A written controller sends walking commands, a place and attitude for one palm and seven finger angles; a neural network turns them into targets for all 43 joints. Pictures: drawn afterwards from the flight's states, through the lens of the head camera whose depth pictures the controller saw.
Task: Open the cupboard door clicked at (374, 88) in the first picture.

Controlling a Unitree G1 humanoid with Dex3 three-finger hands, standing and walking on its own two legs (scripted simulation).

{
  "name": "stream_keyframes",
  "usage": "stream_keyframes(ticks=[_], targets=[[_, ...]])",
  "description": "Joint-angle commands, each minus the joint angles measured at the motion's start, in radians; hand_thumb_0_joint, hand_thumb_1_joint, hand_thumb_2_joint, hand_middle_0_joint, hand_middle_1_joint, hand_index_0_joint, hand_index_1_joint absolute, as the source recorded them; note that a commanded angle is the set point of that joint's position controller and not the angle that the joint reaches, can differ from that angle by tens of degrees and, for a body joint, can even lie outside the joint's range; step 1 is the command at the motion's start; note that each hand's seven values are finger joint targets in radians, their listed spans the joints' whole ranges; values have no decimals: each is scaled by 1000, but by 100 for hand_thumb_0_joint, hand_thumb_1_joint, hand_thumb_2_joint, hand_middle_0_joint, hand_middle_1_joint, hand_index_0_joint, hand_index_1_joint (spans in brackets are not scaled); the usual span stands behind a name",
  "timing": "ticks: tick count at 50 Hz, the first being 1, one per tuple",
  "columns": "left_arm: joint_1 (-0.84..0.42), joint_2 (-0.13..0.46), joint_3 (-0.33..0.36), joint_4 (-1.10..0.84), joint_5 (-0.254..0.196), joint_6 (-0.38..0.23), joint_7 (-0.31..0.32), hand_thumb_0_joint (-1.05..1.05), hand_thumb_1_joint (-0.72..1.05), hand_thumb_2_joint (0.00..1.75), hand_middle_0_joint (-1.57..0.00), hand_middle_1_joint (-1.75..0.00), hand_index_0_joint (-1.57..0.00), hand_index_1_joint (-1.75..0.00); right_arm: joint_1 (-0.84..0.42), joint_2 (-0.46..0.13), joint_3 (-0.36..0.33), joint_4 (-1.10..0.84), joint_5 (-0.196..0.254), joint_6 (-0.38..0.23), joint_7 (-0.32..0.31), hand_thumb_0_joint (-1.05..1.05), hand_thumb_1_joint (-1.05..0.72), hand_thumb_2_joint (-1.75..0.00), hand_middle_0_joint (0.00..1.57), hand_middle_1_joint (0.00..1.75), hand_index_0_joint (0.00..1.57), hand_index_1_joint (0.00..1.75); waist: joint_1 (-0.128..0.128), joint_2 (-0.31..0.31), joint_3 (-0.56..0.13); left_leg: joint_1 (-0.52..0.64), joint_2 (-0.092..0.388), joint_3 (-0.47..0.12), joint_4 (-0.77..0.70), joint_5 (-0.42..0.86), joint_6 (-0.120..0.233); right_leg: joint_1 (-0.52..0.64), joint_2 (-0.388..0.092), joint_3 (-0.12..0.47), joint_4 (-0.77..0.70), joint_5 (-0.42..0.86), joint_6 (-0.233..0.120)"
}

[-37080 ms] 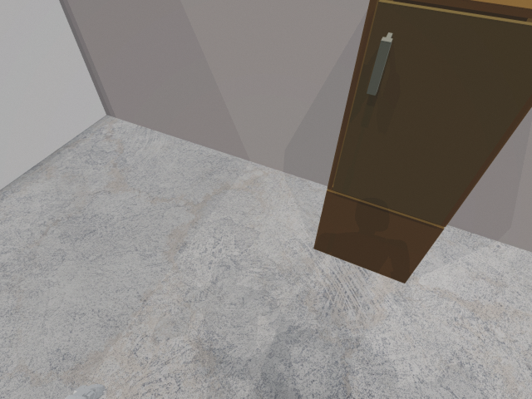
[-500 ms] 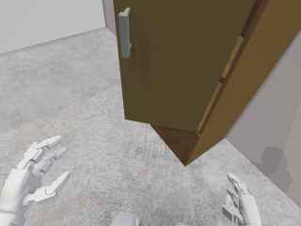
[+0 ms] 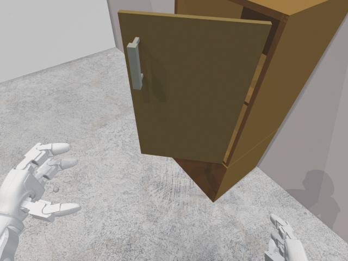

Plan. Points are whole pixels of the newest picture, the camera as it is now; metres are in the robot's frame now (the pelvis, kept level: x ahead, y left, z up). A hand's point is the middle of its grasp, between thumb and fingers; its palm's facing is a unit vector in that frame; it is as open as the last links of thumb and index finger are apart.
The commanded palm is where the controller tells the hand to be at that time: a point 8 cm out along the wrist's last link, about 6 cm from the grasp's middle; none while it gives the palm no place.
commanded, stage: raise the hand with hooked fingers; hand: left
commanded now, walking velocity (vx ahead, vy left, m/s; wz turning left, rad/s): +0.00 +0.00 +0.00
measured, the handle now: (137, 63) +0.57 +0.15 +0.16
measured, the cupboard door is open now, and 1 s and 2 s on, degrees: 44 44 44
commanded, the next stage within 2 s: move the hooked fingers beside the handle in 1.06 s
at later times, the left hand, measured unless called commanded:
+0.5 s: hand (37, 144) +0.28 +0.28 +0.17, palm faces +0.00 -1.00 -0.08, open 13.9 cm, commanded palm +0.25 +0.32 +0.17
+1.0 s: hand (48, 133) +0.30 +0.26 +0.18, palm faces +0.01 -1.00 -0.06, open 14.0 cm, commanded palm +0.27 +0.31 +0.18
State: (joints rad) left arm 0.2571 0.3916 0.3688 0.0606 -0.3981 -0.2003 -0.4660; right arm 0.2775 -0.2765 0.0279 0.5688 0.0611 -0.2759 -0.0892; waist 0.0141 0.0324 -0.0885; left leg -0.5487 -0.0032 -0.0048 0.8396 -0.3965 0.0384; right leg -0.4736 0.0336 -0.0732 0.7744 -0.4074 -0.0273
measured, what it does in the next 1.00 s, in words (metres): stands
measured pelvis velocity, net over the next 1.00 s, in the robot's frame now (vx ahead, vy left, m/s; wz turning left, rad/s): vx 0.01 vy -0.01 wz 0.00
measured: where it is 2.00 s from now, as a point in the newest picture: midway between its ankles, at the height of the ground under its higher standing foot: outside the picture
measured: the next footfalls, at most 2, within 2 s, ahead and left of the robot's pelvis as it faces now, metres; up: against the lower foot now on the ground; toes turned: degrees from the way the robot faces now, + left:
none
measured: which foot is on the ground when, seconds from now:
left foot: down 0.00-1.00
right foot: down 0.00-1.00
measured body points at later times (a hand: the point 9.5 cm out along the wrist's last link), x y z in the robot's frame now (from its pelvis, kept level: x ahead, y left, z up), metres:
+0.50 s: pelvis +0.00 +0.00 +0.02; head -0.01 +0.00 +0.47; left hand +0.27 +0.33 +0.17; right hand +0.18 -0.23 -0.04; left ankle +0.02 +0.09 -0.70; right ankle -0.01 -0.11 -0.70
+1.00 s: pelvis +0.01 -0.01 +0.03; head +0.00 -0.02 +0.48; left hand +0.29 +0.32 +0.18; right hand +0.18 -0.25 -0.04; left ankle +0.02 +0.09 -0.70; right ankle -0.01 -0.11 -0.70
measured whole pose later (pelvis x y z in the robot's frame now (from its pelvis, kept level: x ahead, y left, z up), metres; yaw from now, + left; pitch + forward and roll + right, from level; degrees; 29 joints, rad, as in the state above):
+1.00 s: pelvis +0.01 -0.01 +0.03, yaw +0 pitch +0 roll -1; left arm -0.13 0.47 0.44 0.29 -0.34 0.01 -0.50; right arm 0.26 -0.27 0.06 0.60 0.08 -0.22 -0.12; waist 0.03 0.04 -0.04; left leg -0.29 -0.01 0.00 0.57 -0.28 0.03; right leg -0.24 0.03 -0.06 0.54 -0.31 -0.04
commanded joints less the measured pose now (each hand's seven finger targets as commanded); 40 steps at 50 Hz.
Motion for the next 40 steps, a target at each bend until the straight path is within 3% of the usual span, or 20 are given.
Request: stream_keyframes(ticks=[1, 5, 6, 8, 13, 16, 19, 26, 29, 32, 36, 37, 40], targets=[[-200, 252, 131, -183, -19, -27, 11, 0, -34, 37, -29, -110, -29, -110, -78, -131, -39, -152, 5, -50, -17, 0, -90, -90, 20, 30, 20, 30, 9, 63, -115, 182, 10, -58, -174, 233, -8, 48, -2, 26, -146, 203, 0], [-272, 263, 130, -146, -12, 19, 1, 0, -43, 33, -29, -115, -29, -115, -91, -128, -31, -152, 10, -43, -24, 0, -90, -90, 20, 30, 20, 30, 6, 69, -109, 215, 10, -62, -213, 214, -6, 64, -7, 24, -181, 189, 3], [-289, 287, 150, -128, -13, 32, -2, 0, -45, 32, -30, -117, -30, -117, -91, -131, -31, -151, 10, -38, -26, 0, -90, -90, 20, 30, 20, 30, 13, 46, -106, 219, 7, -63, -215, 225, -6, 86, -5, 27, -189, 200, -1], [-340, 278, 135, -132, -11, 47, -13, 0, -50, 30, -30, -120, -30, -120, -99, -126, -27, -154, 13, -34, -27, 0, -90, -90, 20, 30, 20, 30, 8, 68, -121, 251, 8, -64, -230, 231, -5, 88, -6, 26, -200, 205, 1], [-428, 302, 143, -91, -5, 85, -25, 0, -50, 30, -30, -120, -30, -120, -106, -126, -19, -147, 14, -30, -35, 0, -90, -90, 20, 30, 20, 30, 10, 55, -118, 290, 9, -70, -261, 237, -4, 108, -5, 24, -229, 215, -1], [-501, 328, 148, -58, 5, 105, -27, 0, -50, 30, -30, -120, -30, -120, -112, -126, -13, -137, 15, -25, -39, 0, -90, -90, 20, 30, 20, 30, 11, 57, -81, 301, 9, -76, -283, 226, -6, 118, -6, 25, -249, 204, -6], [-563, 335, 142, -71, 12, 119, -32, 0, -50, 30, -30, -120, -30, -120, -117, -122, -10, -140, 17, -23, -42, 0, -90, -90, 20, 30, 20, 30, 8, 98, -109, 339, 8, -73, -298, 240, -6, 126, -11, 24, -259, 216, -5], [-662, 398, 182, -12, 19, 153, -35, 0, -50, 30, -30, -120, -30, -120, -118, -127, -4, -127, 18, -17, -44, 0, -90, -90, 20, 30, 20, 30, 19, 70, -127, 378, 6, -76, -324, 296, -8, 183, -11, 26, -288, 273, -10], [-677, 370, 148, 44, 30, 180, -45, 0, -50, 30, -30, -120, -30, -120, -114, -126, -5, -127, 23, -10, -43, 0, -90, -90, 20, 30, 20, 30, 12, 87, -120, 390, 6, -74, -338, 297, -10, 168, -14, 22, -295, 271, -8], [-614, 348, 138, 114, 27, 204, -60, 0, -50, 30, -30, -120, -30, -120, -108, -134, -8, -130, 25, -1, -34, 0, -90, -90, 20, 30, 20, 30, 16, 8, -92, 358, 2, -65, -340, 296, -3, 178, -15, 26, -306, 290, -6], [-661, 386, 168, 25, 21, 184, -50, 0, -50, 30, -30, -120, -30, -120, -124, -133, -12, -140, 22, 1, -28, 0, -90, -90, 20, 30, 20, 30, 20, 22, -131, 376, -1, -57, -328, 322, -1, 206, -19, 35, -302, 315, -7], [-669, 395, 179, 4, 24, 173, -47, 0, -50, 30, -30, -120, -30, -120, -123, -129, -14, -144, 21, 1, -28, 0, -90, -90, 20, 30, 20, 30, 20, 51, -160, 397, -2, -50, -328, 333, 1, 206, -17, 38, -301, 327, -5], [-671, 389, 186, 5, 26, 153, -33, 0, -50, 30, -30, -120, -30, -120, -119, -124, -13, -138, 20, -1, -34, 0, -90, -90, 20, 30, 20, 30, 16, 58, -145, 396, -1, -49, -333, 328, 0, 200, -17, 34, -303, 321, -3]])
